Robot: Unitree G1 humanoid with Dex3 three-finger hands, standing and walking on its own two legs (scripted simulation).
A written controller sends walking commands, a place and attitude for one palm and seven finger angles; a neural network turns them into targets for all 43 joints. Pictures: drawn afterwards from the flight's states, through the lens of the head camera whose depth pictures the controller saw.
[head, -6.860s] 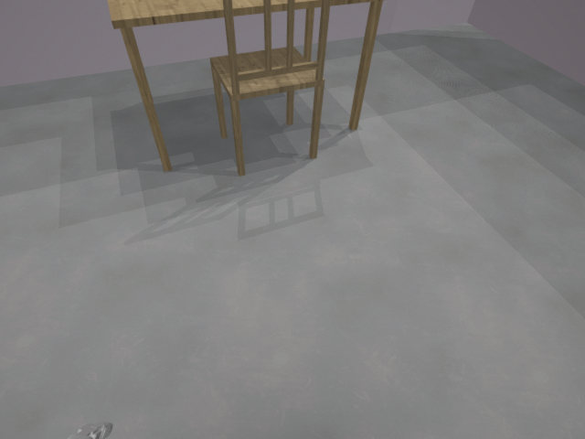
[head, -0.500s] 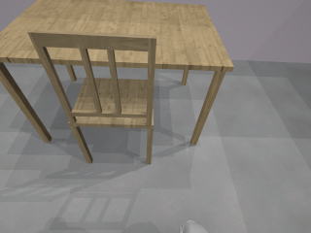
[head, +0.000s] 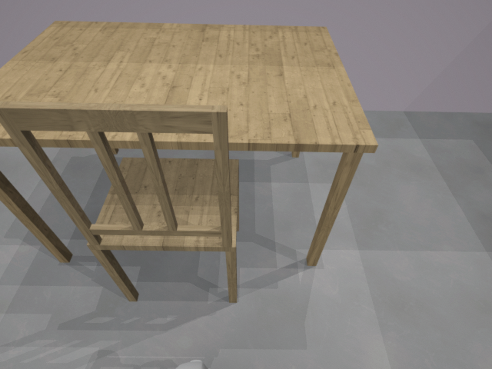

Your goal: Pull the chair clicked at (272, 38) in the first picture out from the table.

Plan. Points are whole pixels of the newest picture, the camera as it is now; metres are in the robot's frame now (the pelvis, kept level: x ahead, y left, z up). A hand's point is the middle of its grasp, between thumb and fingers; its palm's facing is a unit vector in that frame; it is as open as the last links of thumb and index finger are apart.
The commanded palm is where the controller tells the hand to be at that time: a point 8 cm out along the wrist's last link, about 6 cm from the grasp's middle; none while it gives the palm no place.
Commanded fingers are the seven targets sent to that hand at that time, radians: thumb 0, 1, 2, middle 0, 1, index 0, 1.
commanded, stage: come to a stop and stand still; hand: left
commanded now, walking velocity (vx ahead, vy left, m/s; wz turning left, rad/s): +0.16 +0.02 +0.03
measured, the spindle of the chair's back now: (120, 186) +0.50 +0.33 -0.06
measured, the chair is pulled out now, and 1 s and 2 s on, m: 0.00 0.00 0.00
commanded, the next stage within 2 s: look again from close up in 1.44 s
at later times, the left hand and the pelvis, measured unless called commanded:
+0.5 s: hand out of the picture +0.06 +0.20 -0.18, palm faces +0.03 -0.97 -0.24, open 7.4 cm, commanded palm none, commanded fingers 0.00 0.90 0.90 -0.20 -0.30 -0.20 -0.30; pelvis +0.03 +0.00 +0.00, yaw -2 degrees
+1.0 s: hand out of the picture +0.02 +0.19 -0.18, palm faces +0.04 -0.97 -0.25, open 7.3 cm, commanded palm none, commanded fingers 0.00 0.90 0.90 -0.20 -0.30 -0.20 -0.30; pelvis +0.01 +0.00 -0.01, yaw +1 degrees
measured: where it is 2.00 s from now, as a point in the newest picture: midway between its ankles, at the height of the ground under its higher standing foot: outside the picture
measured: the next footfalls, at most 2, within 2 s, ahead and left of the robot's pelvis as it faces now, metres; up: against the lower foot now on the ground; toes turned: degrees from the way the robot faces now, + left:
left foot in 0.10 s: +0.13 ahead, +0.13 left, +0.00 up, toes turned +6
right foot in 0.56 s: +0.05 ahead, -0.15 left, +0.00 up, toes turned -4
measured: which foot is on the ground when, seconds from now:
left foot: up 0.00-0.08, down 0.10-0.56, up 0.58-0.96, down 0.98-1.00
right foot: down 0.00-0.12, up 0.14-0.54, down 0.56-1.00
